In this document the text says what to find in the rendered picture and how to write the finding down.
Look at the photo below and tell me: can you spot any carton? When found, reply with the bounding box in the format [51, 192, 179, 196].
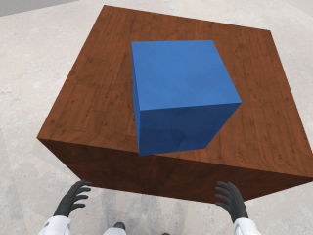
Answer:
[131, 40, 242, 157]

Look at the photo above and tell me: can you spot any robot right forearm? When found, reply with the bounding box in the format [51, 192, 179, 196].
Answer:
[233, 217, 261, 235]

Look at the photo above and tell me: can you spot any robot left forearm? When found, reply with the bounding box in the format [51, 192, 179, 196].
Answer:
[38, 215, 71, 235]

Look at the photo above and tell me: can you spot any left robot hand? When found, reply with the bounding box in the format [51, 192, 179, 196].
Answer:
[53, 179, 92, 218]

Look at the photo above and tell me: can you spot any pedestal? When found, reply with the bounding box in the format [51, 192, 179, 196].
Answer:
[36, 5, 313, 206]

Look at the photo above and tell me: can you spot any robot left foot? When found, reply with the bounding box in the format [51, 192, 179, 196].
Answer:
[113, 222, 126, 231]

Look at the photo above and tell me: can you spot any right robot hand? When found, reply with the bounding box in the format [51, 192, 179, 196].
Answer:
[214, 181, 248, 224]

